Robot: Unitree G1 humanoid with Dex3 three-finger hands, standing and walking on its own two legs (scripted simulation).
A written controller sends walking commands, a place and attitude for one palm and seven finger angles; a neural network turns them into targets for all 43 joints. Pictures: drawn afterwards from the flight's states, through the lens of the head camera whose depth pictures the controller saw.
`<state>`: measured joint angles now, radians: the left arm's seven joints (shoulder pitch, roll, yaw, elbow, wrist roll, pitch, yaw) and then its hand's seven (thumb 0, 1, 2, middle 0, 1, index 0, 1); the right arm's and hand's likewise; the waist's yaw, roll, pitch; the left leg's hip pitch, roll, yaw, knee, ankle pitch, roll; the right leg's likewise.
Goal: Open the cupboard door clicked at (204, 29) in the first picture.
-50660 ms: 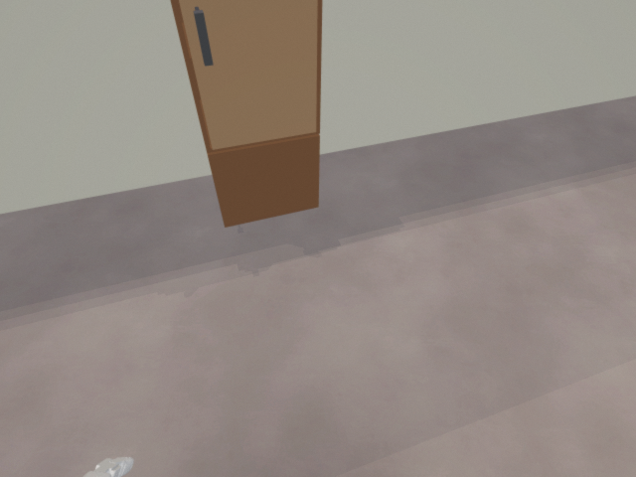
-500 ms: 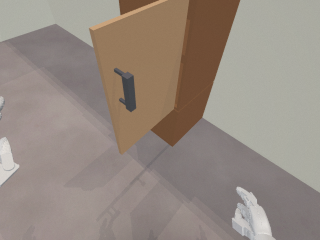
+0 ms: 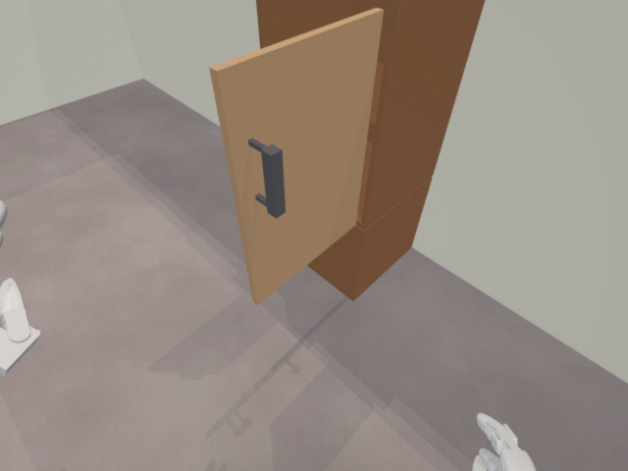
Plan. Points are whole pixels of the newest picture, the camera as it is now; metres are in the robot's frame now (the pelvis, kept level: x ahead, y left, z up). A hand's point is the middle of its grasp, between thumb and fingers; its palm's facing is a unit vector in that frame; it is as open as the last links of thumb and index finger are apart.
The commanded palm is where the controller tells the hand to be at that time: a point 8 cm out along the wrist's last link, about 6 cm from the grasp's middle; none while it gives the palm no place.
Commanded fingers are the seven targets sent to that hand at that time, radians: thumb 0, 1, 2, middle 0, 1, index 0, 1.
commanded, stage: stop stepping back and stand still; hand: left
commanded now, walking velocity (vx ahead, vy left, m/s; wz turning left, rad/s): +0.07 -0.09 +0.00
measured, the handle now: (265, 178) +0.58 +0.11 +0.05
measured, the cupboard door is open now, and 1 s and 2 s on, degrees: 91 91 91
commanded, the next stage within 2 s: let the arm hang, fingers relaxed in 0.42 s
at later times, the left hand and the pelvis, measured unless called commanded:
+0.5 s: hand (27, 328) +0.21 +0.27 +0.17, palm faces +0.38 -0.78 -0.50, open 7.4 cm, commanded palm none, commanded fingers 0.00 0.90 0.90 -0.20 -0.30 -0.20 -0.30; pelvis +0.00 +0.02 +0.00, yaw -1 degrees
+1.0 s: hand out of the picture -0.02 +0.21 -0.17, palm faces +0.05 -0.97 -0.24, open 7.1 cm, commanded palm none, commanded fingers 0.00 0.90 0.90 -0.20 -0.30 -0.20 -0.30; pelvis -0.03 +0.01 +0.00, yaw +3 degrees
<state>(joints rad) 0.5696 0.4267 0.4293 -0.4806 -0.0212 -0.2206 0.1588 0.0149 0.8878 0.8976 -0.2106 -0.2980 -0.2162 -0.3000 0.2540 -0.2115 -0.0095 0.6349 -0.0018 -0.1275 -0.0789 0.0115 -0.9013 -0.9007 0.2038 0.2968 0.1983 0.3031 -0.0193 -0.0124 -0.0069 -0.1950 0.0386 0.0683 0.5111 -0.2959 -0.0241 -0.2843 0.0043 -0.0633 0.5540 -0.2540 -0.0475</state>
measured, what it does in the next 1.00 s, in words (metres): stands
